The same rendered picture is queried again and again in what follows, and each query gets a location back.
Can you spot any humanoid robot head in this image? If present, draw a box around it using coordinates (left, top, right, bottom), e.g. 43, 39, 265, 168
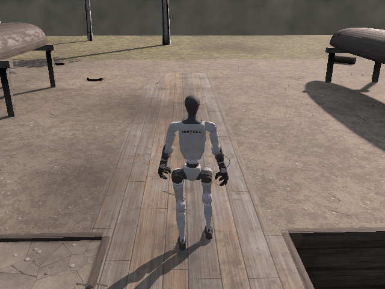
182, 95, 203, 124

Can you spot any robot right forearm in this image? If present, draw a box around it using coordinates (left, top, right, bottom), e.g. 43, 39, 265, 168
215, 146, 227, 173

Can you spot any robot left hand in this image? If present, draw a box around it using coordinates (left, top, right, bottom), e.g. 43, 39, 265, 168
158, 167, 171, 179

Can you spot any robot right hand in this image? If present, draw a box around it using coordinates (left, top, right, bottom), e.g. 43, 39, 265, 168
215, 171, 229, 186

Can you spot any robot right upper arm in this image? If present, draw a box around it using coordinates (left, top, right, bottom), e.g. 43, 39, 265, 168
205, 122, 221, 155

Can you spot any robot left foot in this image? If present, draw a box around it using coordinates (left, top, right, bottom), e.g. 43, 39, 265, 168
178, 235, 186, 250

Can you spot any robot left upper arm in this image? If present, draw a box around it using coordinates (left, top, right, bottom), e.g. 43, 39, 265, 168
164, 121, 180, 154

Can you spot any robot left forearm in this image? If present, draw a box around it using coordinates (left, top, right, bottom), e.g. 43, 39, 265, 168
159, 145, 170, 169

